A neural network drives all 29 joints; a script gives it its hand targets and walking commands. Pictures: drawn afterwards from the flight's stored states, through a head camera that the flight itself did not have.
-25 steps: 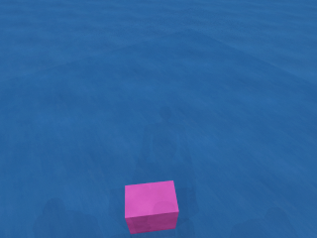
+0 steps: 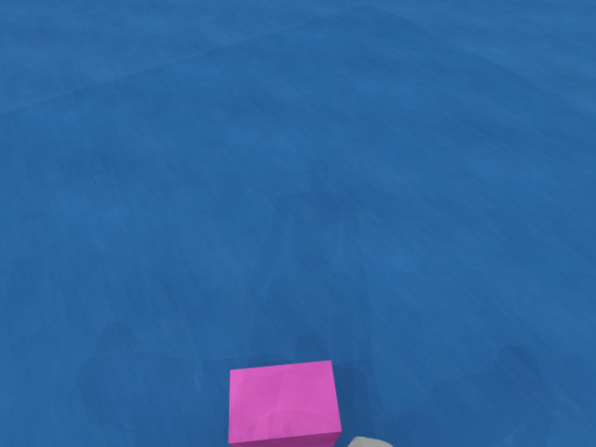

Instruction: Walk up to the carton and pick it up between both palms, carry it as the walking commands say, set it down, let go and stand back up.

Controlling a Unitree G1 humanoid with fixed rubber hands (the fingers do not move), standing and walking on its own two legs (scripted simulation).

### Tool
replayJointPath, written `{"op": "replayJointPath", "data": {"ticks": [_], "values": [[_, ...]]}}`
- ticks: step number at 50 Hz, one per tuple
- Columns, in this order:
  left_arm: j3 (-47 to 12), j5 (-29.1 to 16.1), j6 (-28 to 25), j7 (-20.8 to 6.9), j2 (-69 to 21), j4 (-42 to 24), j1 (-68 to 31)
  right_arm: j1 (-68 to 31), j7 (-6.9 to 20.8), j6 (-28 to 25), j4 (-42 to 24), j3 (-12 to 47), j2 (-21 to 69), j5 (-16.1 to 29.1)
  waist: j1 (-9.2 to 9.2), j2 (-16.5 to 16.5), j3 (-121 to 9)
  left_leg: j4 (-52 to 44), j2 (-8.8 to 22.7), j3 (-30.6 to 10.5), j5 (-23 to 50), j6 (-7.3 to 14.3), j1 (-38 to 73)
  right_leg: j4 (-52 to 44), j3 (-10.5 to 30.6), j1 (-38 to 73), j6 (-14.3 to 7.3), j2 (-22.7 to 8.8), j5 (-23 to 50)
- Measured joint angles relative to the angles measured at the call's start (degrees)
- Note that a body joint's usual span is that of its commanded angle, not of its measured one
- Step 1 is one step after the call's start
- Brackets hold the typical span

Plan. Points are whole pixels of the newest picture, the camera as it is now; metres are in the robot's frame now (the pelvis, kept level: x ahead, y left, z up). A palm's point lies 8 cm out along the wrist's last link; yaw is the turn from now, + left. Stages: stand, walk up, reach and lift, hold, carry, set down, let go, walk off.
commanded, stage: walk up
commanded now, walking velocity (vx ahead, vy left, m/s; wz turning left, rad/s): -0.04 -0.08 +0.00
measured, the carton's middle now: (284, 411) +0.29 +0.04 -0.62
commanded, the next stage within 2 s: none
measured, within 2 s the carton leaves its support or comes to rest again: neither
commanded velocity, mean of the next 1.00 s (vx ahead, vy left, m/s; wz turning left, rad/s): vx -0.17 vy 0.00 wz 0.02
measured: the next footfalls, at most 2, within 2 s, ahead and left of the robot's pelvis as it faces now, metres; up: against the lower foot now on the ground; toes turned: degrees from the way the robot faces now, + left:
left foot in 0.16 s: +0.00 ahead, +0.11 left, +0.00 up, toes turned +6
left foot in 0.74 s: -0.01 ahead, +0.10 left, +0.00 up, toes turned -5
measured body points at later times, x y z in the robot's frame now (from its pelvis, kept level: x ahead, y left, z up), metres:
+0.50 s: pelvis +0.01 -0.03 -0.02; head +0.06 -0.04 +0.43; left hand +0.09 +0.23 -0.15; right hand +0.10 -0.30 -0.16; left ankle -0.06 +0.10 -0.68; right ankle +0.03 -0.14 -0.72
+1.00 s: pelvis -0.07 -0.02 +0.01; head -0.05 +0.01 +0.46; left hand -0.02 +0.23 -0.15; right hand +0.01 -0.26 -0.12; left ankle -0.05 +0.09 -0.72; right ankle -0.11 -0.15 -0.69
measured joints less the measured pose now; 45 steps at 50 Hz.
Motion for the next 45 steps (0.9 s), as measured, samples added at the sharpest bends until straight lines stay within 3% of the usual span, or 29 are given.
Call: {"op": "replayJointPath", "data": {"ticks": [4,6,9,11,14,17,19,21,22,25,28,30,35,38,40,42,45], "values": [[-1.02,0.37,0.95,0.77,-0.71,-0.9,-1.5,-2.38,-0.03,2.12,-2.22,-0.31,-1.23,1.17,-0.72,1.75,-0.12,13.01,1.46,-2.94,-6.31,-0.6,-7.35,1.09,-2.23,1.1,-0.78,0.76,-3.0],[-1.53,0.67,1.71,1.03,-1.31,-0.87,-1.76,-4.84,0.02,2.66,-3.11,-0.69,-2.06,0.5,-0.42,1.99,-0.25,11.51,2.03,-3.44,-6.21,-0.91,-9.17,0.35,-2.57,1.8,-0.75,1.47,-3.07],[-1.48,0.06,3.3,1.56,-1.69,-1.43,-2.6,-8.77,-0.42,3.01,-5.7,-1.24,-2.95,-0.02,0.26,1.12,0.77,8.02,2.91,-2.12,0.81,-0.86,-10.9,1.81,-2.48,1.1,-0.64,1.81,-3.42],[-0.83,-0.21,4.58,1.94,-1.19,-1.96,-2.74,-11.16,-0.52,3.16,-7.42,-1.64,-3.27,-0.23,0.9,-0.8,0.82,8.98,2.57,-0.79,-0.45,-0.03,-11.42,5.56,-1.64,-1.49,-0.75,1.09,-3.42],[-0.1,-0.53,6.17,2.02,-0.25,-2.91,-2.11,-13.82,-0.7,4.04,-9.92,-2.08,-4.14,-1.27,0.52,-1.46,1.28,10.08,3.39,-0.36,-1.61,0.33,-11.35,17.4,2.16,-5.25,0.12,3.32,-14.05],[0.42,-0.45,7.11,1.6,1.52,-2.56,-2.39,-14.41,-1.17,4.68,-11.87,-1.88,-4.68,-1.82,-0.24,-2.39,1.02,9.35,3.39,-0.82,-1.06,-0.25,-11.29,24.3,5.13,-6.75,1.36,4.31,-16.96],[0.36,-0.67,6.63,1.37,2.09,-3.19,-2.88,-14.61,-1.08,5.45,-12.17,-1.99,-5.66,-1.98,0.38,-2.19,1.13,9.1,3.27,-1.23,-0.65,-0.83,-11.65,19.54,4.63,-5.03,1.85,3.05,-14.46],[0.16,-0.82,5.45,0.97,2.42,-4.51,-2.71,-14.98,-0.62,6.41,-12.06,-2.57,-6.92,-1.73,1.5,-1.4,1.46,10.4,3.33,-1.44,-1.17,-1.46,-12.39,9.66,3.71,-1.28,2.45,1.94,-7.51],[0.08,-0.59,4.74,0.77,2.59,-5.14,-2.45,-15.28,-0.36,6.69,-11.99,-2.87,-7.62,-1.31,1.92,-0.75,1.64,12.21,3.52,-1.79,-1.58,-1.73,-13.41,7.07,3.22,-0.13,1.88,1.92,-7.25],[0.03,0.13,3.35,0.41,2.81,-6.14,-1.89,-16.67,-0.5,7.83,-12.16,-3.5,-9.15,-0.38,1.87,0.63,3.05,27.8,-0.33,-7.14,-8.95,-2.1,-19.1,9.19,1.75,-0.87,0.02,0.95,-8.87],[0.53,0.83,3.55,0.59,2.98,-6.14,-0.17,-18.15,0.17,8.3,-12.13,-3.82,-9.12,-0.49,3.05,1.08,3.23,36.45,-2.02,-8.3,-7.05,-1.78,-22.06,6.24,1.57,0.02,-0.16,0.82,-6.86],[0.69,0.88,4.21,0.83,3.53,-5.77,0.98,-19.45,0.67,7.98,-12.69,-3.53,-8.15,-0.17,3.35,0.37,3.55,32.22,-1.37,-7.11,-5.62,-1.56,-21.04,3.42,1.98,0.76,-0.23,0.98,-4.74],[0.81,0.81,5.0,0.03,4.31,-4.99,1.88,-20.84,0.78,6.87,-13.89,-2.32,-5.97,0.45,3.59,-2.15,3.75,10.82,-0.94,-4.76,-2.02,-1.0,-14.92,-0.65,2.34,0.56,0.12,0.87,-0.76],[1.11,0.44,5.22,-0.43,4.57,-4.5,1.68,-20.76,0.77,6.25,-13.19,-2.16,-5.0,0.39,4.03,-4.49,4.11,1.28,-2.0,-3.16,9.2,0.67,-11.49,-0.1,3.33,-0.16,1.02,-0.03,0.17],[1.53,0.34,5.92,-0.21,4.52,-4.16,1.89,-19.86,0.89,5.81,-13.07,-1.74,-4.44,-0.31,4.5,-5.13,3.71,1.27,-1.52,-2.18,8.68,1.56,-11.21,6.46,6.24,-1.99,1.26,1.83,-8.82],[1.83,0.12,6.65,-0.29,4.61,-3.73,2.05,-18.68,0.76,5.33,-13.02,-1.57,-4.06,-1.12,3.43,-4.76,3.19,1.04,-0.47,-2.5,8.37,1.82,-10.96,17.17,8.69,-3.75,1.32,4.3,-14.5],[1.82,0.05,6.95,-0.63,5.14,-3.12,1.47,-17.11,0.29,5.77,-12.32,-1.03,-3.74,-0.98,3.21,-5.5,2.33,-0.94,-0.17,-2.01,10.07,1.66,-10.47,25.63,11.58,-3.92,2.37,5.22,-12.95]]}}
